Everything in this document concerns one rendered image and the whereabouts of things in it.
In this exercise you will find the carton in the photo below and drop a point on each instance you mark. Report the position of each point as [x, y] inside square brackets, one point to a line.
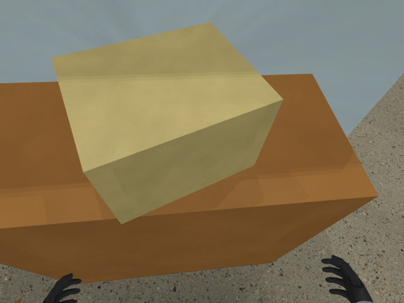
[160, 117]

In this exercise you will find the right robot hand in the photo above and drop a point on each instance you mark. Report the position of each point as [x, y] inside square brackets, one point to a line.
[355, 289]

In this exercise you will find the left robot hand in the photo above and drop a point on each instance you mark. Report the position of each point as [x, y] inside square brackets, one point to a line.
[57, 292]

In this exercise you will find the pedestal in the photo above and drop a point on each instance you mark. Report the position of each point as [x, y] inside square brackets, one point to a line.
[53, 222]

